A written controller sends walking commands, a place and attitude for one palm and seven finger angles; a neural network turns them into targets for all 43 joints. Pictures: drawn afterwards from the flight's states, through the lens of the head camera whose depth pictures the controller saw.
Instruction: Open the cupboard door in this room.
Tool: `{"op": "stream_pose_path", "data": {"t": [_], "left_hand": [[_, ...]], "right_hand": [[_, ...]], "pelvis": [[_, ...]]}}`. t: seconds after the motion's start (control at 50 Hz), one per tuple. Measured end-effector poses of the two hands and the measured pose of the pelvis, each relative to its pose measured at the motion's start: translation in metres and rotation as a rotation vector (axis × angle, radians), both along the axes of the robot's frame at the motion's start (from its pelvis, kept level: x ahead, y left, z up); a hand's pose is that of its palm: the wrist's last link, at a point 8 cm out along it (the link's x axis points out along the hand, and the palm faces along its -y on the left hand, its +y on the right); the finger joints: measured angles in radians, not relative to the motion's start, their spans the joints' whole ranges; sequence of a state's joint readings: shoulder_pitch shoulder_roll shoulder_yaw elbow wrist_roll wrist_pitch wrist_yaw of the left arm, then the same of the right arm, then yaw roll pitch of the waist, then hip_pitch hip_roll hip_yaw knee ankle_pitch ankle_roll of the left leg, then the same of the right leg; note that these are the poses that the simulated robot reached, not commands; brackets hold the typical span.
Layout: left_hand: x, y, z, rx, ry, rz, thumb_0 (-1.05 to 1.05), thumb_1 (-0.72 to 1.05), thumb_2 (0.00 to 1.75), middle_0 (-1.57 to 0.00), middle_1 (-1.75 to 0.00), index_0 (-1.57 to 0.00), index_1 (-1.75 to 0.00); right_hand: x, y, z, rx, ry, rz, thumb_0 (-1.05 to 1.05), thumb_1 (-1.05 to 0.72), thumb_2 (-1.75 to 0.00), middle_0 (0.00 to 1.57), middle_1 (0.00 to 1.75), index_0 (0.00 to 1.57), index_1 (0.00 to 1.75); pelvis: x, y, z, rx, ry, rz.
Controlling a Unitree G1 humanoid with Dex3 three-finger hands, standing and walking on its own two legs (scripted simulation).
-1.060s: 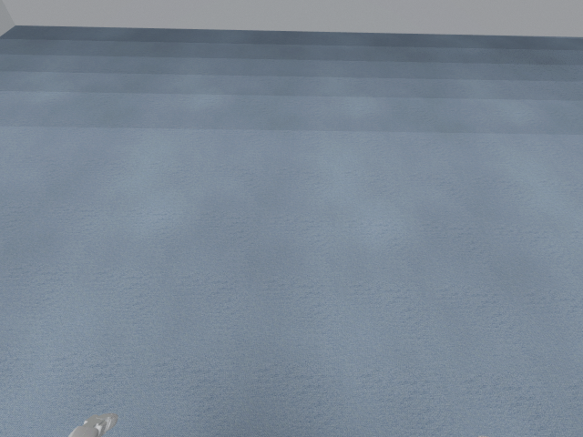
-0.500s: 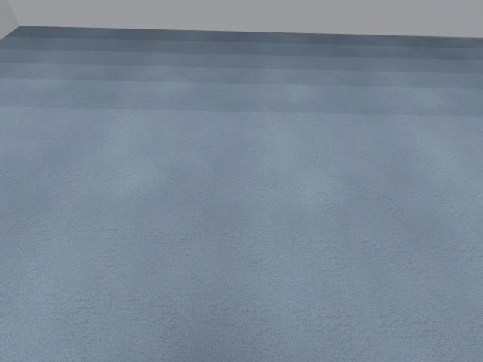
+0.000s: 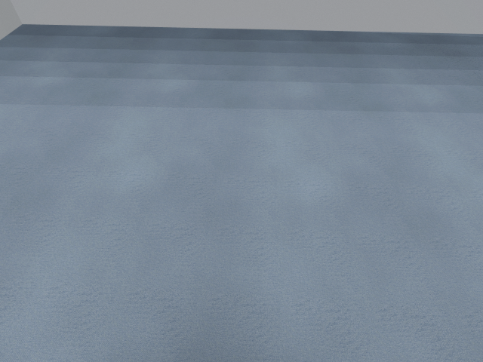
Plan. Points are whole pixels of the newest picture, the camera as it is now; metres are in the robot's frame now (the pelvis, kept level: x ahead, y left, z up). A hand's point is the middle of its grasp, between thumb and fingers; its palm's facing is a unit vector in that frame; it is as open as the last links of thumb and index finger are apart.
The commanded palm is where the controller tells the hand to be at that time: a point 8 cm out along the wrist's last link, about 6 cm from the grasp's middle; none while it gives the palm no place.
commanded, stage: turn or walk to find it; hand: left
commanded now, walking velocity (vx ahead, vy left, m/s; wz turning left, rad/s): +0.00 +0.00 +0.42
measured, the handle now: out of the picture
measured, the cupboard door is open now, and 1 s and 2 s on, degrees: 0 0 0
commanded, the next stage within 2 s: none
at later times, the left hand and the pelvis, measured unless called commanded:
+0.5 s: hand out of the picture +0.03 +0.21 -0.16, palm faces +0.18 -0.95 -0.27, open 7.4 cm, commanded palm none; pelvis -0.03 -0.01 -0.01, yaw +10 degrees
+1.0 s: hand out of the picture -0.14 +0.21 -0.20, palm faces +0.44 -0.87 -0.23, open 7.4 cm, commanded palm none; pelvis -0.08 +0.01 -0.02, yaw +24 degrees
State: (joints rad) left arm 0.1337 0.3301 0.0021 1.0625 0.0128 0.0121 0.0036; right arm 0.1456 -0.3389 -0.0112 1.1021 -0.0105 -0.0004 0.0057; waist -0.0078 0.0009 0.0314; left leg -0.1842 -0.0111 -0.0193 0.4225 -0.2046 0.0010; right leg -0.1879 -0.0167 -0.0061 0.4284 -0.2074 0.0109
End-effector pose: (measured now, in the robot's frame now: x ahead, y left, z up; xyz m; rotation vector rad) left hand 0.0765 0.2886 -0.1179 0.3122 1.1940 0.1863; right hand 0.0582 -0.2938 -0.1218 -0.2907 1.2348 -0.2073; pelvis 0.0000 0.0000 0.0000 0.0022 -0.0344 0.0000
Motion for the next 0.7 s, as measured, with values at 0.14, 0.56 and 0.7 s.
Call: {"op": "stream_pose_path", "data": {"t": [0.14, 0.56, 0.7], "left_hand": [[-0.022, -0.013, -0.019, -0.054, 0.025, 0.053, 0.00, 0.91, 0.90, -0.20, -0.30, -0.20, -0.30], [-0.076, -0.039, -0.008, -0.036, -0.064, 0.228, 0.00, 0.91, 0.90, -0.20, -0.30, -0.20, -0.30], [-0.125, -0.056, 0.000, -0.039, -0.051, 0.314, 0.00, 0.91, 0.90, -0.20, -0.30, -0.20, -0.30]], "right_hand": [[-0.007, 0.028, -0.014, 0.044, 0.053, 0.024, 0.00, -0.91, -0.90, 0.20, 0.30, 0.20, 0.30], [-0.013, 0.037, -0.034, 0.122, 0.062, 0.113, 0.00, -0.91, -0.90, 0.20, 0.30, 0.20, 0.30], [0.007, 0.019, -0.021, 0.101, 0.031, 0.178, 0.00, -0.91, -0.90, 0.20, 0.30, 0.20, 0.30]], "pelvis": [[-0.004, 0.006, -0.008, -0.013, 0.019, 0.042], [-0.037, -0.018, -0.012, -0.010, 0.038, 0.203], [-0.045, -0.025, -0.004, 0.016, 0.005, 0.285]]}}
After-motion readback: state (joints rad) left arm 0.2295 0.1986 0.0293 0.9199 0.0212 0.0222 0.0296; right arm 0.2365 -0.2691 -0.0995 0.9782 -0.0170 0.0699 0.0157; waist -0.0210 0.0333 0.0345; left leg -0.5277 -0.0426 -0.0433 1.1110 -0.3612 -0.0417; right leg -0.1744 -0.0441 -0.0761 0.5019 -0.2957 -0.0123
